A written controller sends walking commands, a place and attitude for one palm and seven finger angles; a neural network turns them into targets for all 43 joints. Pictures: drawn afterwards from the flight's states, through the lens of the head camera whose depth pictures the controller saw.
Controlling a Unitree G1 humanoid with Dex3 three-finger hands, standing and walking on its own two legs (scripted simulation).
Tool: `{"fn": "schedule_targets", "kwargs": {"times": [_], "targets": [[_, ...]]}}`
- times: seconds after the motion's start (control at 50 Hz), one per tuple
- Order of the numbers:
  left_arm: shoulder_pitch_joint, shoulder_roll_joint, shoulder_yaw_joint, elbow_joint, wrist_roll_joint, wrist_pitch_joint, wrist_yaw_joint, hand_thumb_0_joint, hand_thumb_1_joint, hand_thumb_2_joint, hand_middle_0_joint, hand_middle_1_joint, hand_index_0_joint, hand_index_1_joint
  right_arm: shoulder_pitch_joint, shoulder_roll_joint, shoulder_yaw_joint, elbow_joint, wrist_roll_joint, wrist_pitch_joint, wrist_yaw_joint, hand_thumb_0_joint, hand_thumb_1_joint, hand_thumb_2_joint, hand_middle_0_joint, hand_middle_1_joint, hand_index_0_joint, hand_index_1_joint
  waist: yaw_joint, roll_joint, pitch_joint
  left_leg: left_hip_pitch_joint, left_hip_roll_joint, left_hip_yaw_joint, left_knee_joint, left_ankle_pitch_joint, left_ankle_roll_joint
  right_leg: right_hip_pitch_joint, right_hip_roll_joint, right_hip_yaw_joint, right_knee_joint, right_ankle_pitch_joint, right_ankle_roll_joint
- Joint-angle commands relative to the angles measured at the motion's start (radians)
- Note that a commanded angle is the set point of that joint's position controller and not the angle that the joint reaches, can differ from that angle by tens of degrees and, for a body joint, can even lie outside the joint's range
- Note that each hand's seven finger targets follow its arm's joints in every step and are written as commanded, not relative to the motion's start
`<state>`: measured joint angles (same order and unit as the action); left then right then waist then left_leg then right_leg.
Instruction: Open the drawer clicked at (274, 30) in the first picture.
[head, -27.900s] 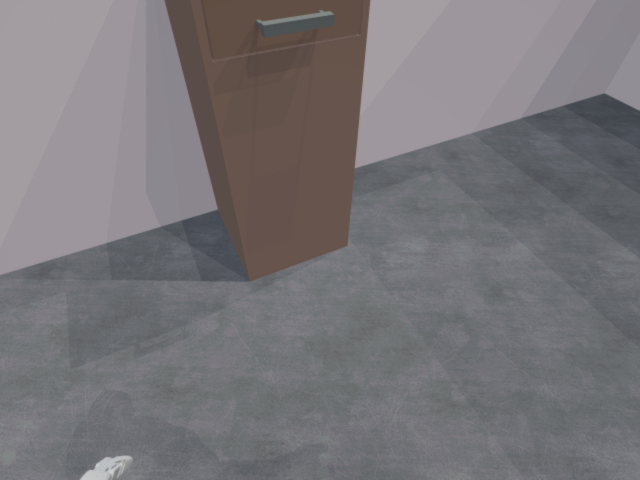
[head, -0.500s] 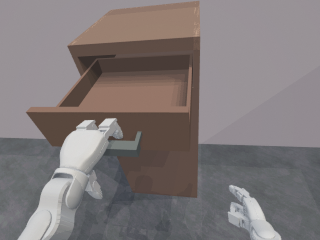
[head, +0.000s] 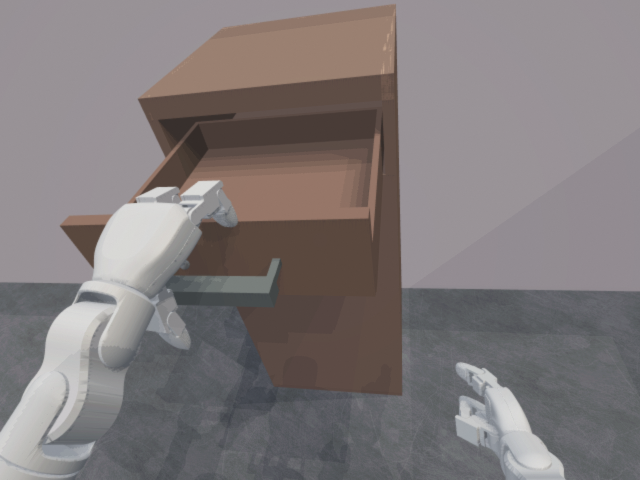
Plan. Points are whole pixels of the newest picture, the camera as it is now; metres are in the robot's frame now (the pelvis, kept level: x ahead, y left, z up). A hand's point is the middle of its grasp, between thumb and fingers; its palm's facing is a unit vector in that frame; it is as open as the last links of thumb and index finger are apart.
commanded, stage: lift the hand off the handle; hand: left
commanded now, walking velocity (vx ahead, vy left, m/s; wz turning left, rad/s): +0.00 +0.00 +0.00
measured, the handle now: (210, 277) +0.29 +0.19 +0.15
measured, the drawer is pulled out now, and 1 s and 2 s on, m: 0.29 0.29 0.29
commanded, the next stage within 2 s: draw the hand back to the body in 0.54 s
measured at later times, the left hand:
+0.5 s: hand (173, 179) +0.27 +0.16 +0.31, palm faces +0.50 -0.10 -0.86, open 13.9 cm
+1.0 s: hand (109, 184) +0.25 +0.21 +0.31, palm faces +0.55 -0.11 -0.83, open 13.9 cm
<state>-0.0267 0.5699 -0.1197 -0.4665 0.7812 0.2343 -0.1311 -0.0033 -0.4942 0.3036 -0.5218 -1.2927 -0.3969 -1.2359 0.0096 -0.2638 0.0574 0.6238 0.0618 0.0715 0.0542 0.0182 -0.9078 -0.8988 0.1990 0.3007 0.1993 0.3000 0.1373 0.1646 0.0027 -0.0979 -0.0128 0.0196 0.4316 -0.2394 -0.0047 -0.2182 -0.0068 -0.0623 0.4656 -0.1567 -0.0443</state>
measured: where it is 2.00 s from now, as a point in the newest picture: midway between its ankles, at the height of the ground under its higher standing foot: outside the picture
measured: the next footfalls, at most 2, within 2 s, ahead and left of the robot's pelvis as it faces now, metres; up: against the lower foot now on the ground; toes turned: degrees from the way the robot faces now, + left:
none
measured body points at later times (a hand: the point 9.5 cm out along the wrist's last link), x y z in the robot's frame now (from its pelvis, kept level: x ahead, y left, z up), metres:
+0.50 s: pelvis +0.00 +0.00 -0.01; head -0.03 -0.08 +0.44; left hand +0.24 +0.16 +0.35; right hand +0.24 -0.20 -0.09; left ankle +0.00 +0.12 -0.74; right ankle +0.07 -0.09 -0.74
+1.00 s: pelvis +0.01 +0.01 -0.01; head -0.02 -0.05 +0.44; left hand +0.22 +0.22 +0.35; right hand +0.27 -0.17 -0.08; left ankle +0.00 +0.12 -0.74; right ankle +0.07 -0.09 -0.74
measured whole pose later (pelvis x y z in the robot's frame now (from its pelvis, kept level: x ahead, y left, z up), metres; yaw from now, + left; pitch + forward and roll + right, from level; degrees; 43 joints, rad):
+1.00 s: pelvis +0.01 +0.01 -0.01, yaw -1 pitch -4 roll +1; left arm -0.12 0.66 0.16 -0.62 0.64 0.30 -0.11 0.00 -0.50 0.30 -0.33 -1.20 -0.32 -1.20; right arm 0.01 -0.29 0.07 0.56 0.08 0.16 0.09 0.02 -0.91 -0.90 0.20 0.30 0.20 0.30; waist 0.13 0.14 -0.02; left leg -0.17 -0.01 0.04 0.54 -0.31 0.01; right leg -0.29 -0.01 -0.05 0.55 -0.20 -0.03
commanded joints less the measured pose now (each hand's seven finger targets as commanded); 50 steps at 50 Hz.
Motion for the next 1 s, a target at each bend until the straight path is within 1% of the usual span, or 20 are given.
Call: {"fn": "schedule_targets", "kwargs": {"times": [0.0, 0.08, 0.12, 0.18, 0.22, 0.28, 0.32, 0.38, 0.4, 0.52, 0.58, 0.62, 0.68, 0.7, 0.76, 0.78, 0.8, 0.88, 0.92, 0.98], "targets": [[-0.417, 0.204, 0.237, -0.219, 0.021, 0.007, 0.064, 0.000, -0.500, 0.300, -0.300, -1.200, -0.300, -1.200, -0.265, -0.040, -0.012, -0.211, 0.001, -0.065, 0.001, 0.000, -0.900, -0.900, 0.200, 0.300, 0.200, 0.300, -0.001, -0.119, -0.238, -0.169, -0.004, 0.000, -0.074, 0.089, 0.008, 0.239, -0.036, 0.123, -0.076, -0.115, 0.025], [-0.365, 0.245, 0.312, -0.167, -0.034, 0.026, 0.032, 0.000, -0.500, 0.300, -0.300, -1.200, -0.300, -1.200, -0.255, -0.065, -0.025, -0.209, 0.021, -0.040, 0.004, 0.000, -0.900, -0.900, 0.200, 0.300, 0.200, 0.300, -0.015, -0.148, -0.156, -0.182, 0.019, 0.007, -0.068, 0.053, 0.008, 0.178, -0.032, 0.123, -0.088, -0.126, 0.032], [-0.318, 0.192, 0.285, -0.082, -0.046, 0.036, 0.013, 0.000, -0.500, 0.300, -0.300, -1.200, -0.300, -1.200, -0.232, -0.059, -0.015, -0.210, 0.017, -0.014, 0.012, 0.000, -0.900, -0.900, 0.200, 0.300, 0.200, 0.300, -0.022, -0.224, -0.098, -0.211, 0.023, 0.013, -0.075, 0.020, 0.013, 0.147, -0.037, 0.110, -0.106, -0.184, 0.043], [-0.344, 0.225, 0.312, -0.082, -0.074, 0.033, 0.010, 0.000, -0.500, 0.300, -0.300, -1.200, -0.300, -1.200, -0.242, -0.079, -0.017, -0.232, 0.031, -0.005, 0.008, 0.000, -0.900, -0.900, 0.200, 0.300, 0.200, 0.300, -0.027, -0.182, -0.092, -0.213, 0.028, 0.015, -0.062, -0.034, 0.012, 0.115, -0.037, 0.117, -0.102, -0.224, 0.043], [-0.368, 0.180, 0.275, -0.117, -0.063, 0.031, 0.012, 0.000, -0.500, 0.300, -0.300, -1.200, -0.300, -1.200, -0.235, -0.066, -0.014, -0.242, 0.022, 0.000, 0.019, 0.000, -0.900, -0.900, 0.200, 0.300, 0.200, 0.300, -0.025, -0.185, -0.138, -0.212, 0.021, 0.019, -0.056, -0.014, 0.018, 0.138, -0.040, 0.113, -0.087, -0.220, 0.041], [-0.421, 0.298, 0.362, -0.244, -0.075, 0.025, 0.024, 0.000, -0.500, 0.300, -0.300, -1.200, -0.300, -1.200, -0.260, -0.086, -0.026, -0.254, 0.024, 0.003, 0.015, 0.000, -0.900, -0.900, 0.200, 0.300, 0.200, 0.300, -0.007, -0.090, -0.224, -0.208, 0.018, 0.021, -0.026, 0.010, 0.018, 0.191, -0.049, 0.141, -0.056, -0.175, 0.033], [-0.478, 0.238, 0.304, -0.257, -0.059, 0.030, 0.026, 0.000, -0.500, 0.300, -0.300, -1.200, -0.300, -1.200, -0.257, -0.061, -0.021, -0.258, 0.016, -0.003, 0.024, 0.000, -0.900, -0.900, 0.200, 0.300, 0.200, 0.300, -0.012, -0.120, -0.259, -0.206, 0.010, 0.017, -0.021, 0.039, 0.019, 0.207, -0.052, 0.146, -0.049, -0.173, 0.031], [-0.541, 0.374, 0.413, -0.284, -0.070, 0.024, 0.045, 0.000, -0.500, 0.300, -0.300, -1.200, -0.300, -1.200, -0.247, -0.084, -0.032, -0.243, 0.016, -0.005, 0.013, 0.000, -0.900, -0.900, 0.200, 0.300, 0.200, 0.300, -0.005, -0.096, -0.263, -0.197, 0.015, 0.016, -0.005, 0.041, 0.018, 0.202, -0.055, 0.160, -0.053, -0.173, 0.028], [-0.558, 0.299, 0.350, -0.263, -0.056, 0.030, 0.043, 0.000, -0.500, 0.300, -0.300, -1.200, -0.300, -1.200, -0.262, -0.060, -0.019, -0.259, 0.011, -0.012, 0.022, 0.000, -0.900, -0.900, 0.200, 0.300, 0.200, 0.300, 0.005, -0.123, -0.268, -0.213, 0.004, 0.012, 0.001, 0.067, 0.018, 0.207, -0.055, 0.158, -0.041, -0.158, 0.027], [-0.422, 0.224, 0.335, -0.037, -0.116, 0.036, 0.028, 0.000, -0.500, 0.300, -0.300, -1.200, -0.300, -1.200, -0.209, -0.075, -0.015, -0.242, 0.027, 0.013, 0.035, 0.000, -0.900, -0.900, 0.200, 0.300, 0.200, 0.300, -0.026, -0.244, -0.124, -0.227, 0.031, 0.016, -0.009, 0.032, 0.019, 0.109, -0.046, 0.117, -0.070, -0.160, 0.045], [-0.375, 0.248, 0.361, -0.111, -0.148, 0.028, 0.026, 0.000, -0.500, 0.300, -0.300, -1.200, -0.300, -1.200, -0.224, -0.094, -0.022, -0.265, 0.036, 0.022, 0.036, 0.000, -0.900, -0.900, 0.200, 0.300, 0.200, 0.300, -0.018, -0.221, -0.159, -0.227, 0.031, 0.020, 0.008, 0.030, 0.016, 0.139, -0.053, 0.130, -0.049, -0.118, 0.044], [-0.386, 0.179, 0.301, -0.191, -0.129, 0.038, 0.024, 0.000, -0.500, 0.300, -0.300, -1.200, -0.300, -1.200, -0.235, -0.074, -0.018, -0.281, 0.029, 0.027, 0.048, 0.000, -0.900, -0.900, 0.200, 0.300, 0.200, 0.300, -0.019, -0.208, -0.203, -0.219, 0.024, 0.025, 0.011, 0.047, 0.022, 0.156, -0.054, 0.127, -0.033, -0.115, 0.043], [-0.384, 0.305, 0.403, -0.293, -0.136, 0.041, 0.039, 0.000, -0.500, 0.300, -0.300, -1.200, -0.300, -1.200, -0.246, -0.094, -0.026, -0.278, 0.028, 0.030, 0.039, 0.000, -0.900, -0.900, 0.200, 0.300, 0.200, 0.300, -0.011, -0.135, -0.245, -0.217, 0.026, 0.026, 0.027, 0.047, 0.018, 0.182, -0.056, 0.141, -0.014, -0.104, 0.036], [-0.411, 0.269, 0.371, -0.318, -0.108, 0.050, 0.043, 0.000, -0.500, 0.300, -0.300, -1.200, -0.300, -1.200, -0.258, -0.073, -0.015, -0.290, 0.020, 0.026, 0.044, 0.000, -0.900, -0.900, 0.200, 0.300, 0.200, 0.300, 0.002, -0.127, -0.281, -0.225, 0.014, 0.022, 0.032, 0.070, 0.019, 0.204, -0.055, 0.149, -0.002, -0.104, 0.030], [-0.410, 0.323, 0.420, -0.348, -0.096, 0.052, 0.062, 0.000, -0.500, 0.300, -0.300, -1.200, -0.300, -1.200, -0.247, -0.073, -0.019, -0.276, 0.013, 0.031, 0.037, 0.000, -0.900, -0.900, 0.200, 0.300, 0.200, 0.300, 0.000, -0.104, -0.272, -0.204, 0.015, 0.019, 0.026, 0.078, 0.020, 0.183, -0.046, 0.137, -0.007, -0.109, 0.028], [-0.438, 0.397, 0.478, -0.358, -0.108, 0.045, 0.069, 0.000, -0.500, 0.300, -0.300, -1.200, -0.300, -1.200, -0.242, -0.086, -0.025, -0.260, 0.015, 0.026, 0.030, 0.000, -0.900, -0.900, 0.200, 0.300, 0.200, 0.300, -0.002, -0.084, -0.278, -0.202, 0.023, 0.017, 0.032, 0.080, 0.015, 0.193, -0.046, 0.142, -0.001, -0.092, 0.024], [-0.422, 0.330, 0.428, -0.341, -0.094, 0.053, 0.067, 0.000, -0.500, 0.300, -0.300, -1.200, -0.300, -1.200, -0.253, -0.063, -0.015, -0.272, 0.010, 0.023, 0.035, 0.000, -0.900, -0.900, 0.200, 0.300, 0.200, 0.300, 0.007, -0.098, -0.277, -0.211, 0.015, 0.012, 0.034, 0.104, 0.016, 0.193, -0.043, 0.138, 0.006, -0.077, 0.022], [-0.350, 0.317, 0.433, -0.251, -0.134, 0.059, 0.056, 0.000, -0.500, 0.300, -0.300, -1.200, -0.300, -1.200, -0.234, -0.084, -0.020, -0.251, 0.027, 0.024, 0.029, 0.000, -0.900, -0.900, 0.200, 0.300, 0.200, 0.300, -0.018, -0.109, -0.165, -0.203, 0.035, 0.006, 0.016, 0.083, 0.009, 0.114, -0.033, 0.105, -0.011, -0.059, 0.024], [-0.299, 0.257, 0.397, -0.182, -0.129, 0.067, 0.046, 0.000, -0.500, 0.300, -0.300, -1.200, -0.300, -1.200, -0.216, -0.078, -0.012, -0.245, 0.024, 0.028, 0.035, 0.000, -0.900, -0.900, 0.200, 0.300, 0.200, 0.300, -0.025, -0.179, -0.135, -0.210, 0.035, 0.004, -0.001, 0.078, 0.015, 0.094, -0.025, 0.080, -0.018, -0.070, 0.033], [-0.269, 0.250, 0.391, -0.279, -0.163, 0.059, 0.038, 0.000, -0.500, 0.300, -0.300, -1.200, -0.300, -1.200, -0.241, -0.088, -0.019, -0.267, 0.036, 0.023, 0.032, 0.000, -0.900, -0.900, 0.200, 0.300, 0.200, 0.300, -0.021, -0.127, -0.157, -0.187, 0.036, -0.003, 0.004, 0.078, 0.014, 0.101, -0.028, 0.080, -0.005, -0.036, 0.029]]}}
